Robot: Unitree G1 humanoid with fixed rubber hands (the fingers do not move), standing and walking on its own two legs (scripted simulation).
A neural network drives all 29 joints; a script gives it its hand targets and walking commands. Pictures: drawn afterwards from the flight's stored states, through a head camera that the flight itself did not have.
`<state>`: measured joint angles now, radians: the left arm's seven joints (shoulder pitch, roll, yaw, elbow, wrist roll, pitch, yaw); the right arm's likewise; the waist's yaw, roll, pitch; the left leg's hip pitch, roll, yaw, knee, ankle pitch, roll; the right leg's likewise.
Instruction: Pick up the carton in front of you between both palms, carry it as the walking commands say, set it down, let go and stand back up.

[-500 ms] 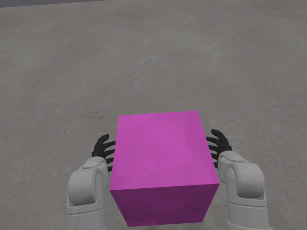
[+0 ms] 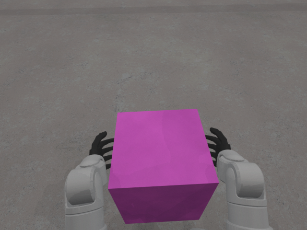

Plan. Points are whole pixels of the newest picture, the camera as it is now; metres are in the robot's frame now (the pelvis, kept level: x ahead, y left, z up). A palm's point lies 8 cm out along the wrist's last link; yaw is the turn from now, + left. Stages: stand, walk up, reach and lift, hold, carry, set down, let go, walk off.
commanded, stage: carry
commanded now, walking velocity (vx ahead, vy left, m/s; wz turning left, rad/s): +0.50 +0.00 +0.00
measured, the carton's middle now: (160, 168) +0.28 +0.00 -0.01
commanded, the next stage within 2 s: none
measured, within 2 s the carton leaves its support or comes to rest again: neither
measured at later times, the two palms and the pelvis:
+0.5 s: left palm (120, 80) +0.56 +0.12 +0.07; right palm (204, 78) +0.58 -0.18 +0.05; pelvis +0.30 -0.05 +0.00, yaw +4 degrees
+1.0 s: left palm (115, 56) +0.69 +0.14 +0.08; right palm (192, 54) +0.70 -0.15 +0.08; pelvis +0.43 -0.01 -0.01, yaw +2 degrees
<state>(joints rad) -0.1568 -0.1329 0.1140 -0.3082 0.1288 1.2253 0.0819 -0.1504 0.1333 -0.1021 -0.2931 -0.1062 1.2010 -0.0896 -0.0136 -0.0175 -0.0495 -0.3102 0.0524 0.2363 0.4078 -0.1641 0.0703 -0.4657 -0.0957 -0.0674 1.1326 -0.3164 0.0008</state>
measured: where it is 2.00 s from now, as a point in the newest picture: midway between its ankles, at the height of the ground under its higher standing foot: (154, 203)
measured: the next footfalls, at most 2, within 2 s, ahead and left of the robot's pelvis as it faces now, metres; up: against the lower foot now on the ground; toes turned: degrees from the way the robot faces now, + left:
right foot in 0.32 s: +0.41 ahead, -0.12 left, +0.00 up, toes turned +0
left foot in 0.66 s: +0.44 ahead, +0.09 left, +0.00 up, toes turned -7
